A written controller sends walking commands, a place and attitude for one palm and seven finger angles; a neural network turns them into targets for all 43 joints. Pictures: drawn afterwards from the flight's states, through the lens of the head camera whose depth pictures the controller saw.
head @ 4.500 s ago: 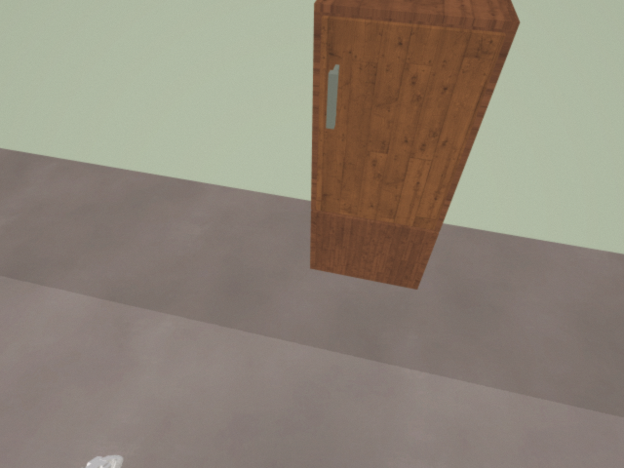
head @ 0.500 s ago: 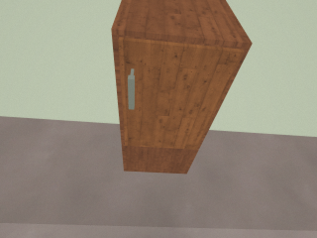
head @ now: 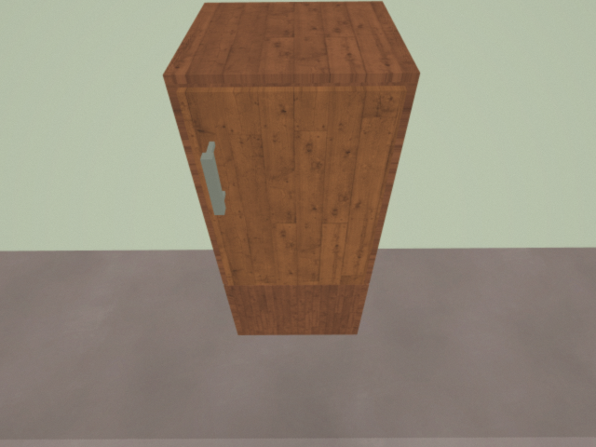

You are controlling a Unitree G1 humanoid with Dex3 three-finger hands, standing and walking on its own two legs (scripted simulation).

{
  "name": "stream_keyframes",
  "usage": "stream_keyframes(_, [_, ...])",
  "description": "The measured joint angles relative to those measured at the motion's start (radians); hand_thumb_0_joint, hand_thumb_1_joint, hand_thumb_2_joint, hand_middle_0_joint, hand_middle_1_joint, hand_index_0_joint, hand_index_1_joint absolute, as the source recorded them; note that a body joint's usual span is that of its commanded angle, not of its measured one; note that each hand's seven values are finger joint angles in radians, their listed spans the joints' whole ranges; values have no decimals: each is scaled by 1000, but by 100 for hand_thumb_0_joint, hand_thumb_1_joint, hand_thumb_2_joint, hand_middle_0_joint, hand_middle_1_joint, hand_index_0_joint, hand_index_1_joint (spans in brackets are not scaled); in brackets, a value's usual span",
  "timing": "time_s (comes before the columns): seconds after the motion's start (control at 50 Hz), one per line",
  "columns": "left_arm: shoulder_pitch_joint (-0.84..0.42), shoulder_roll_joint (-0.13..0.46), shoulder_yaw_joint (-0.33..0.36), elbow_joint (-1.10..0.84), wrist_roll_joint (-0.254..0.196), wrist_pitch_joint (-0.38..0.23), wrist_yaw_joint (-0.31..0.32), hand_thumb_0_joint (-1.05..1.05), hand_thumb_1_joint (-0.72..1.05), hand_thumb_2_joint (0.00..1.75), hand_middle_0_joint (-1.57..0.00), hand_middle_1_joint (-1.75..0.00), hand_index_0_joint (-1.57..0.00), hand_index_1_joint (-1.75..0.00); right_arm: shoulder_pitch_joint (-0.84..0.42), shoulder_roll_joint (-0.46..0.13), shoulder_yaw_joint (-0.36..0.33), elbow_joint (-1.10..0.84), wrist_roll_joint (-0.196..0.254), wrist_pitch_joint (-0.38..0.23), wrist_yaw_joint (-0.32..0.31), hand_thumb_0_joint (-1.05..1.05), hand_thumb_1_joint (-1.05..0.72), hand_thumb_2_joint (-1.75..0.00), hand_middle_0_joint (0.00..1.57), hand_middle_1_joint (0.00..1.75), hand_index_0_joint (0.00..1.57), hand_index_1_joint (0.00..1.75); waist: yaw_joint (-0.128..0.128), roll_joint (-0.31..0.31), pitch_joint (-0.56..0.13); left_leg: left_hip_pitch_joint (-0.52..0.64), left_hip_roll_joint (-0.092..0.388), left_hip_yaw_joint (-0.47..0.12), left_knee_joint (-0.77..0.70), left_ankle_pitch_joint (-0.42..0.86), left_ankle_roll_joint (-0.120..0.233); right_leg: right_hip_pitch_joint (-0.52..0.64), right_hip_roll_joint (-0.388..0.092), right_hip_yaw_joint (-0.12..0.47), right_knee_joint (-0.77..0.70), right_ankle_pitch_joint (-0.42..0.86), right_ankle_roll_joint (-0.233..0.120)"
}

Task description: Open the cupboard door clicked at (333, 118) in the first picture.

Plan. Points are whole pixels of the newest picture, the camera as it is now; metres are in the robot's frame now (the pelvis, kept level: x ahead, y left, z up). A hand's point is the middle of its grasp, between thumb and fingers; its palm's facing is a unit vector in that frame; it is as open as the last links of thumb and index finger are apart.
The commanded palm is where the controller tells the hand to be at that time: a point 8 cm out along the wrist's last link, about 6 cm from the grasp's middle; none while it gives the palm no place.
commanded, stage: come to a stop and stand still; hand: left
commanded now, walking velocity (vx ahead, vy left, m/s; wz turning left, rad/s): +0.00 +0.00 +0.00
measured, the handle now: (215, 179) +0.59 +0.19 +0.01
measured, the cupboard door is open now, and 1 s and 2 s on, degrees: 0 0 0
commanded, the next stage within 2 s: look again from close up in 0.24 s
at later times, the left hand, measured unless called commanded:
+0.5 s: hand out of the picture -0.01 +0.18 -0.18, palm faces +0.03 -0.99 -0.17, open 7.4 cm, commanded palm none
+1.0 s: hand out of the picture +0.07 +0.25 -0.16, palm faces +0.11 -0.97 -0.23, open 7.4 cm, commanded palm +0.11 +0.30 -0.07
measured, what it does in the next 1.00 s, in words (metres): shifts its weight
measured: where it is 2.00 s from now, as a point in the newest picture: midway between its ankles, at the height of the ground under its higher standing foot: outside the picture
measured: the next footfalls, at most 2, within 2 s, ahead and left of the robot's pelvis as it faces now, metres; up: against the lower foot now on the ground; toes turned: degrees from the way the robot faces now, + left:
none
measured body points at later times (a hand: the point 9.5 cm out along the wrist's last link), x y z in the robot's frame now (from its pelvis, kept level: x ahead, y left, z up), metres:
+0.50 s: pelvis +0.01 +0.03 -0.01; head +0.02 +0.03 +0.44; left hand -0.01 +0.23 -0.17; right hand +0.04 -0.21 -0.16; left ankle +0.01 +0.15 -0.74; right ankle -0.03 -0.08 -0.74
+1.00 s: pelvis +0.01 +0.06 -0.01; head +0.03 +0.06 +0.44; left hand +0.07 +0.30 -0.14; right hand +0.04 -0.18 -0.15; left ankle +0.01 +0.15 -0.74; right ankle -0.03 -0.08 -0.74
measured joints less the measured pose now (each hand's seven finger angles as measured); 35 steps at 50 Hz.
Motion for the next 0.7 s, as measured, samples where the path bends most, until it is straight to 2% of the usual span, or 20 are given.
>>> stream_keyframes(0.2, [48,-47,-8,24,2,-4,-1,0,92,90,-20,-30,-20,-30,-50,-13,-2,-13,6,-11,-13,0,-90,-90,19,30,20,30,25,-19,16,14,-4,-1,-8,-8,0,18,-4,-2,-14,-5,4])
stream_keyframes(0.34, [53,-48,-10,28,6,-6,0,0,91,90,-20,-30,-20,-30,-81,-32,-4,-25,6,-13,-19,1,-92,-90,19,30,20,30,34,-26,17,24,-12,2,-9,-16,6,29,-12,0,-17,-11,11])
stream_keyframes(0.38, [58,-51,-13,16,14,-28,14,0,91,90,-20,-30,-20,-30,-90,-48,-6,-47,7,-6,-11,1,-92,-90,19,30,20,30,40,-13,15,-31,-8,-3,95,-54,23,12,-5,2,-18,-4,20])
stream_keyframes(0.42, [68,-51,-17,-7,21,-43,18,0,91,90,-20,-30,-20,-30,-97,-64,-12,-90,9,-6,-2,1,-92,-90,19,30,20,30,34,1,18,-72,-14,-9,174,-104,44,-10,1,6,0,-5,21])
stream_keyframes(0.48, [70,-35,-20,-26,20,-42,14,0,91,90,-20,-30,-20,-30,-96,-72,-14,-133,8,-23,4,1,-92,-90,19,30,20,30,20,10,17,-59,-28,0,145,-107,58,-37,-3,6,61,-37,29])
stream_keyframes(0.54, [51,-5,-15,-40,18,-22,14,0,91,90,-20,-30,-20,-30,-89,-64,-8,-146,3,-32,-1,1,-93,-90,19,30,20,30,25,-13,7,-55,-53,14,153,-116,69,-45,-31,17,95,-59,48])
stream_keyframes(0.7, [6,54,-10,-79,17,-5,4,0,91,90,-20,-30,-20,-30,-77,-68,8,-148,-1,-28,5,1,-94,-90,20,30,20,30,31,-26,-10,-45,-91,38,116,-97,98,-56,-70,38,94,-55,72])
